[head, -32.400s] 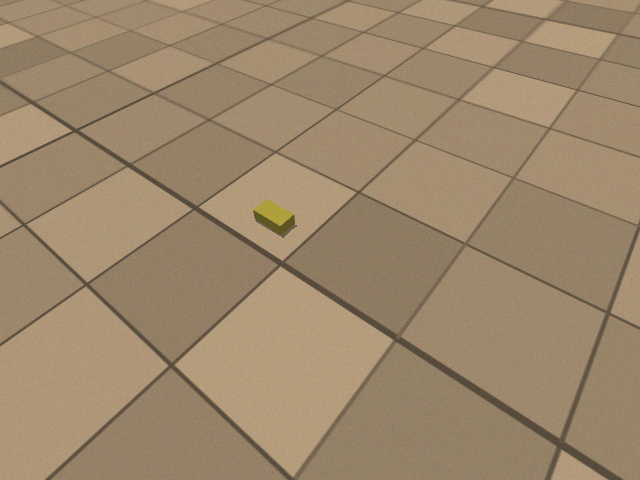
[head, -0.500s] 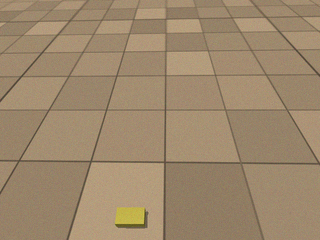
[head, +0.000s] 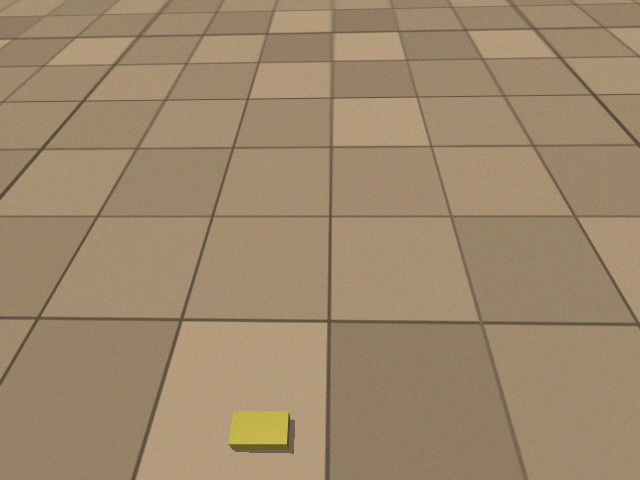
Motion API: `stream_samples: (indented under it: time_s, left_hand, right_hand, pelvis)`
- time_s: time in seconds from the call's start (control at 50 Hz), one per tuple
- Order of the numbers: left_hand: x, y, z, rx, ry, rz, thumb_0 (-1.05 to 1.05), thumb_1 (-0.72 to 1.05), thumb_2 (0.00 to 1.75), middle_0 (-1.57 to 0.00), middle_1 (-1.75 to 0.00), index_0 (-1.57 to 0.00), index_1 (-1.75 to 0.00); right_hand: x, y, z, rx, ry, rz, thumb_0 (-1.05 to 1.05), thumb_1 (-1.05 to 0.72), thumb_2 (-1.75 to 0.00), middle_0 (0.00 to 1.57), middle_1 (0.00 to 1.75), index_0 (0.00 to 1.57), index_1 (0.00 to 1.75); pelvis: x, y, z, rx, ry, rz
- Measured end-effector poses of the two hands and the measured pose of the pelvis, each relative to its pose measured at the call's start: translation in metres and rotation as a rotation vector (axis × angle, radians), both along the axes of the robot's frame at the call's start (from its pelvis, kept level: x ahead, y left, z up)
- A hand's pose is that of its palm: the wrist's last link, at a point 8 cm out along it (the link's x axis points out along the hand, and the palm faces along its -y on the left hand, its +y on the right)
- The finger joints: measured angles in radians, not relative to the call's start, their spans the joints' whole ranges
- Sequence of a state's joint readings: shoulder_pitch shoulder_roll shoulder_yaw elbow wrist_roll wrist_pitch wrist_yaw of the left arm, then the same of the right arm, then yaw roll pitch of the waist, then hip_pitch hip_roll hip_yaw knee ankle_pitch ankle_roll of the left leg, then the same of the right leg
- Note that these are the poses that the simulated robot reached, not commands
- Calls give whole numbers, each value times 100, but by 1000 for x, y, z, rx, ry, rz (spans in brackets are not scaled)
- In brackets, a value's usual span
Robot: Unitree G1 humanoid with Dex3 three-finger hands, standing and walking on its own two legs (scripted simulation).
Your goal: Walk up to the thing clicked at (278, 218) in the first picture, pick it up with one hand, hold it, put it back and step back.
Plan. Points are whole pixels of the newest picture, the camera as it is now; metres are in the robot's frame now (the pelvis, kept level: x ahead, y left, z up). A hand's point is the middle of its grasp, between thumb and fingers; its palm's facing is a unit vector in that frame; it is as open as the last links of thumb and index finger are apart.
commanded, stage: stand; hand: left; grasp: from above
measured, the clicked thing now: (260, 430) +0.42 +0.22 -0.75
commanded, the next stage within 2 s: step back in 0.52 s
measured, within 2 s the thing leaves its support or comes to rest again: neither
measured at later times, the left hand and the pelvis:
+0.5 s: hand out of the picture +0.08 +0.25 -0.16, palm faces +0.01 -0.94 -0.34, open 7.4 cm; pelvis +0.01 +0.00 +0.00, yaw +0 degrees
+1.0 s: hand out of the picture +0.07 +0.29 -0.18, palm faces -0.05 -0.93 -0.37, open 7.4 cm; pelvis -0.07 +0.03 -0.02, yaw -2 degrees
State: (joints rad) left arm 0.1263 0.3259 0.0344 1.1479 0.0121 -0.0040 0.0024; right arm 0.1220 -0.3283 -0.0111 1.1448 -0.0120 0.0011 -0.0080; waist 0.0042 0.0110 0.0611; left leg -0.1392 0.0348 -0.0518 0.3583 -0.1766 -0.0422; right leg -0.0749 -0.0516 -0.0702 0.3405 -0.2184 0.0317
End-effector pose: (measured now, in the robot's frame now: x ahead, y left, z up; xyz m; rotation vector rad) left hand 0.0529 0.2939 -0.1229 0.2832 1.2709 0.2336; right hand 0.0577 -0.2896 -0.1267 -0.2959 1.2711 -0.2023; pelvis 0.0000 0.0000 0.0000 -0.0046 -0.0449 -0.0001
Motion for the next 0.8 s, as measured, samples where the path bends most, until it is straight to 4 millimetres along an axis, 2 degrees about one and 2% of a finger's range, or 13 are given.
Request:
stream_samples:
  time_s: [0.36, 0.54, 0.68, 0.8]
  left_hand:
    - [15, -3, 3, 2, -31, -12, 0, 91, 90, -21, -30, -20, -29]
    - [16, -2, 3, 1, -31, -7, 0, 91, 90, -21, -30, -20, -30]
    - [14, 18, -2, 37, -47, -3, 0, 90, 90, -21, -30, -20, -30]
    - [30, 49, -18, 55, -97, -44, 1, 90, 90, -21, -30, -20, -30]
  right_hand:
    - [11, -4, 2, -1, -19, 9, 0, -90, -90, 20, 30, 20, 30]
    - [13, -6, 2, -1, -21, 10, 0, -90, -90, 20, 30, 20, 30]
    - [11, -12, -2, -24, -33, 0, 0, -90, -90, 20, 30, 20, 30]
    - [-13, -4, -5, -81, -30, -3, 0, -91, -90, 20, 30, 20, 30]
  pelvis:
    - [4, -4, 0, 1, 4, 0]
    - [4, -4, 0, 2, 8, 0]
    - [-18, 5, -11, -4, 10, 2]
    - [-32, 29, -28, -7, 21, 1]
